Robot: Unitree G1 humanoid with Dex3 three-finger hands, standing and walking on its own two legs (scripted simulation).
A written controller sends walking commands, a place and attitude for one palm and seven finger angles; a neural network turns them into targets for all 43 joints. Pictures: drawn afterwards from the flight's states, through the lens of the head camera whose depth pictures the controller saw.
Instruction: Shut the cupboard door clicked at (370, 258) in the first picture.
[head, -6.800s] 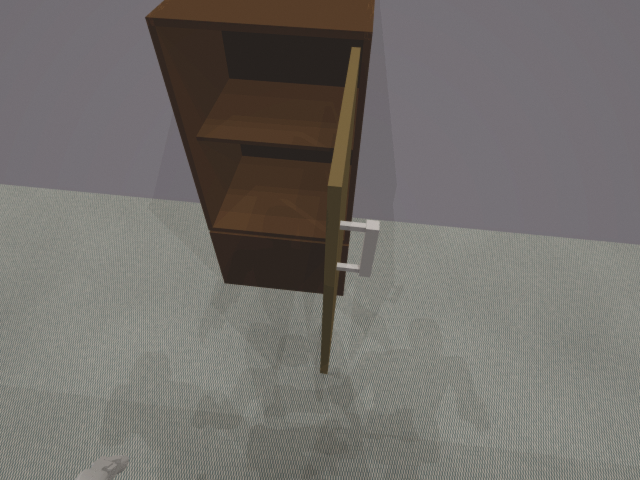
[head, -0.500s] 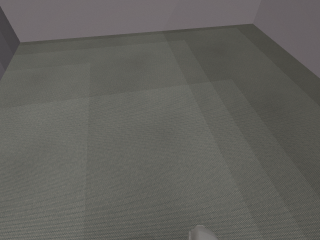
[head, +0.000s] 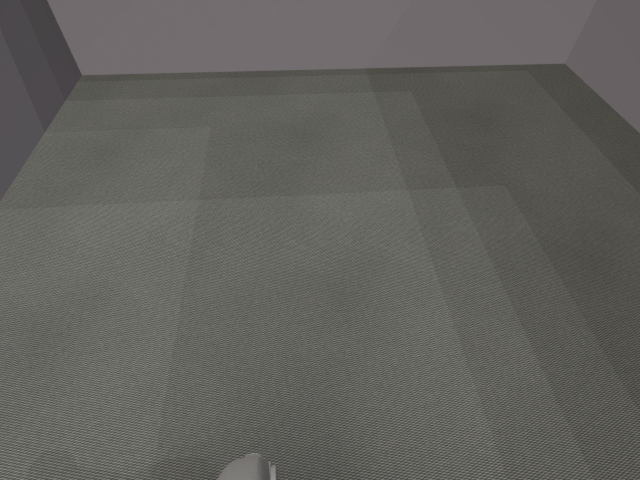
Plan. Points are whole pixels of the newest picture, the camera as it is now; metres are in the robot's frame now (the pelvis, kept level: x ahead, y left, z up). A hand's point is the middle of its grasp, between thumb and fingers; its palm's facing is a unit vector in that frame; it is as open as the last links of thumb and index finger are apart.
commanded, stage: walk to a spot facing it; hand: left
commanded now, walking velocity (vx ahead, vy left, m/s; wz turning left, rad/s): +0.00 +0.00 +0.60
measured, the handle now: out of the picture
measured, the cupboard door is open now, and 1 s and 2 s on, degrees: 89 89 89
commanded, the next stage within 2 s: none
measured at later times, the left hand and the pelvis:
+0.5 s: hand out of the picture +0.06 +0.27 -0.16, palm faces +0.31 -0.91 -0.26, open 7.4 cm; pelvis +0.02 +0.03 +0.01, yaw +16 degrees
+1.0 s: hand out of the picture -0.07 +0.17 -0.15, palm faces +0.57 -0.77 -0.28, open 7.4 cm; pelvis +0.01 -0.02 +0.00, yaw +36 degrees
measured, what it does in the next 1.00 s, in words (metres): steps on the spot, turning left: left foot, then right foot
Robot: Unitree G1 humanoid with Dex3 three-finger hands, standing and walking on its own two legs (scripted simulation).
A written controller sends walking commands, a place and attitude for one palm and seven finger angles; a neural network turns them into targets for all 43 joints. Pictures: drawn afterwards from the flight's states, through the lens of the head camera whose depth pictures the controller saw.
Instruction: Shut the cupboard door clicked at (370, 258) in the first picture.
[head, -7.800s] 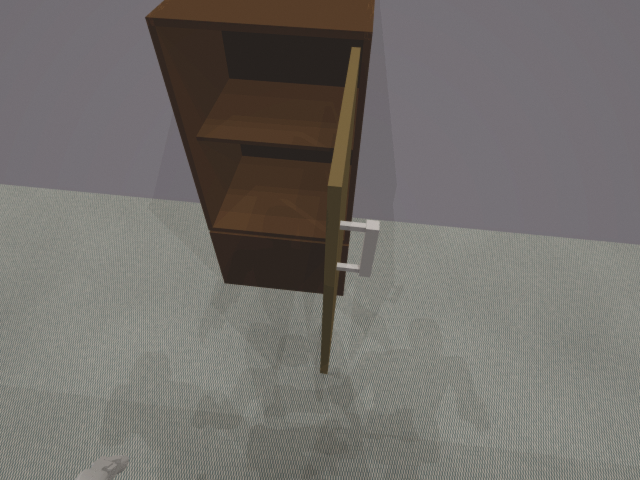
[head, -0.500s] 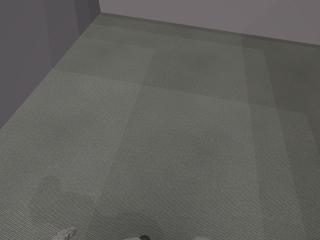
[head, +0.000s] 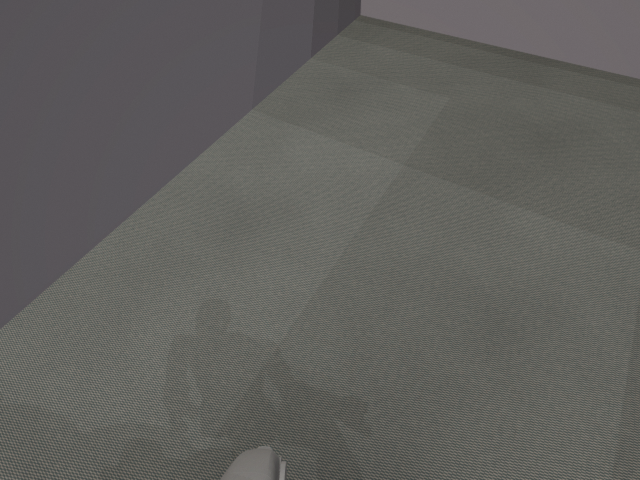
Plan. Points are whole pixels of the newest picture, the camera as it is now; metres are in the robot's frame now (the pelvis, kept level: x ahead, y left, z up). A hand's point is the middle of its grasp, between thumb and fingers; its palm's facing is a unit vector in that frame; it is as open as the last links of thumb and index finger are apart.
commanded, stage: walk to a spot facing it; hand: left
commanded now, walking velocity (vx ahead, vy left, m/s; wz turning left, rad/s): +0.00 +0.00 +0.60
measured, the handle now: out of the picture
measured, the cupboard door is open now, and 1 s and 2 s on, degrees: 89 89 89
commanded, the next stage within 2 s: none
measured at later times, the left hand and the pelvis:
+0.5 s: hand out of the picture +0.09 +0.28 -0.15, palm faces +0.29 -0.91 -0.28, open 7.4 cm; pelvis +0.01 +0.03 +0.00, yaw +17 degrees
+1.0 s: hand out of the picture -0.08 +0.21 -0.16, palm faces +0.59 -0.76 -0.28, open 7.4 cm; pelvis +0.01 +0.01 +0.00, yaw +36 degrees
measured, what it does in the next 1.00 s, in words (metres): steps on the spot, turning left: left foot, then right foot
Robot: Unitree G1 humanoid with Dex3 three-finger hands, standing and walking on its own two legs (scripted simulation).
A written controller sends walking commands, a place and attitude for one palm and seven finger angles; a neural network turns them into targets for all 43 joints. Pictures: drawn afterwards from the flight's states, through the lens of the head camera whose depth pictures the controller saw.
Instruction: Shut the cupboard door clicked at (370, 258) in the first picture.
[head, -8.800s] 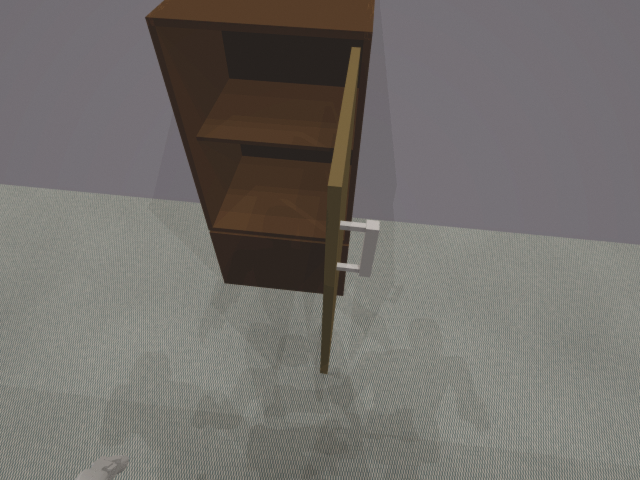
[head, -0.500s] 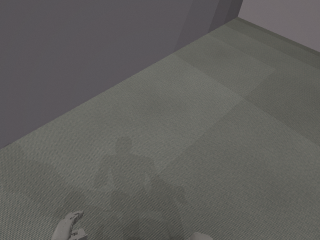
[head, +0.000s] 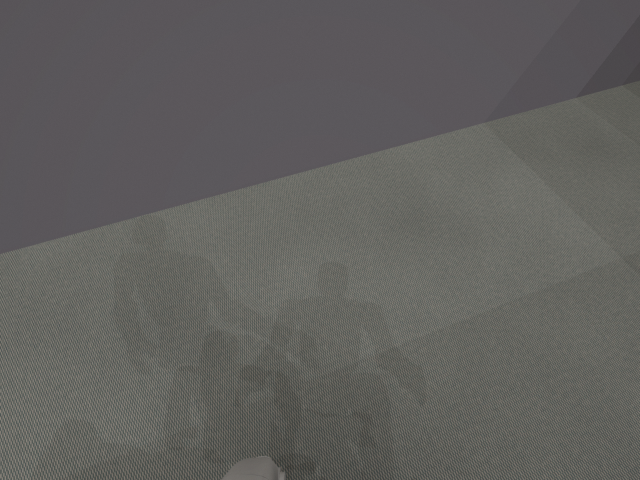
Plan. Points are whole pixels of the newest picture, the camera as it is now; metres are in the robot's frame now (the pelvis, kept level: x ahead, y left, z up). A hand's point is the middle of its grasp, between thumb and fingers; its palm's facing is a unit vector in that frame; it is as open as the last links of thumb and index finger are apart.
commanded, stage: walk to a spot facing it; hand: left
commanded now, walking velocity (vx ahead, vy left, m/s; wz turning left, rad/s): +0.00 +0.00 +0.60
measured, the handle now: out of the picture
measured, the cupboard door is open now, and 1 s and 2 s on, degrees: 89 89 89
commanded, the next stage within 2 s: none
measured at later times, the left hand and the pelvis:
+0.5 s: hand out of the picture +0.06 +0.28 -0.15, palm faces +0.28 -0.93 -0.25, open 7.4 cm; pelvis +0.00 +0.04 +0.01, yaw +16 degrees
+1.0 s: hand out of the picture -0.05 +0.17 -0.15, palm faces +0.60 -0.75 -0.28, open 7.4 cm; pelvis +0.09 +0.04 +0.01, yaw +36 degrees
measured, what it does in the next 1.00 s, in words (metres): walks ahead, turning left: left foot, then right foot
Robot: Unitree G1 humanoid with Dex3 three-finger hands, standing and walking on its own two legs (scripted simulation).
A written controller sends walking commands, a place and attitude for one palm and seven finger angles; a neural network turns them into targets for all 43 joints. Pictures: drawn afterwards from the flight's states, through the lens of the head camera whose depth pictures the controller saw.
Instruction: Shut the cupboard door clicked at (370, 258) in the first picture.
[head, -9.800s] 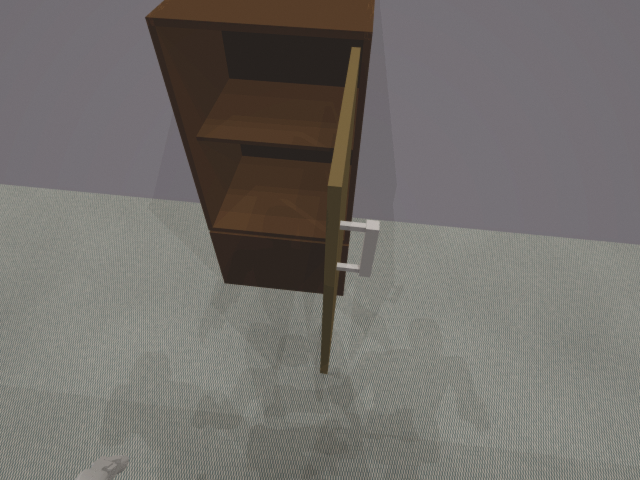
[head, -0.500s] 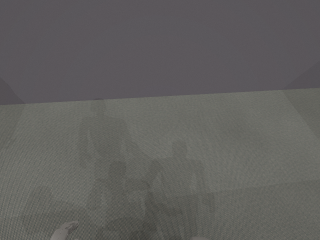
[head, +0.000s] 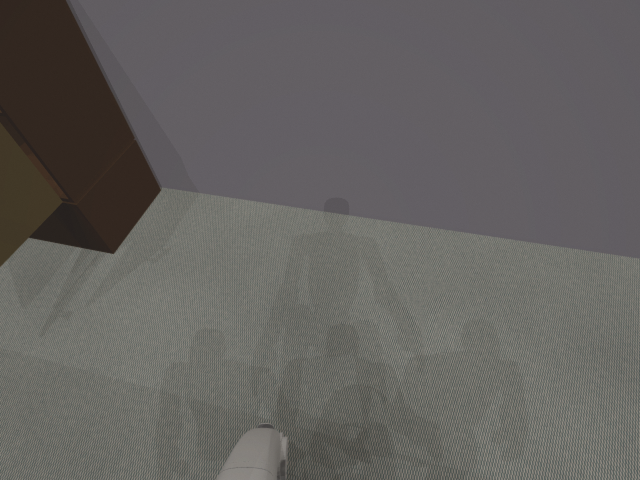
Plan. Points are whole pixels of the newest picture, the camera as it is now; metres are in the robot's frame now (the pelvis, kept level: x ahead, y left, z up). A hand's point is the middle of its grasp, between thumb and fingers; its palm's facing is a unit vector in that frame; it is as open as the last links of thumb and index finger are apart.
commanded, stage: walk to a spot facing it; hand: left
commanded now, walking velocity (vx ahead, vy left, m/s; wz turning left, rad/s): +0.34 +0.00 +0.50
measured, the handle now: out of the picture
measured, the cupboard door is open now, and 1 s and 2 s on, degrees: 89 89 89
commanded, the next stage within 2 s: turn to face it in 1.14 s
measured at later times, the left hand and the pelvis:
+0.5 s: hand (174, 389) +0.27 +0.27 -0.16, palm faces +0.22 -0.96 -0.17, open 7.4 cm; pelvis +0.22 +0.08 +0.00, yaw +10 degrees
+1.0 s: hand (209, 313) +0.42 +0.25 -0.17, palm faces +0.28 -0.93 -0.22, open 7.3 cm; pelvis +0.46 +0.07 +0.00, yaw +15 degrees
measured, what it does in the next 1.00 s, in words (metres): walks ahead: left foot, then right foot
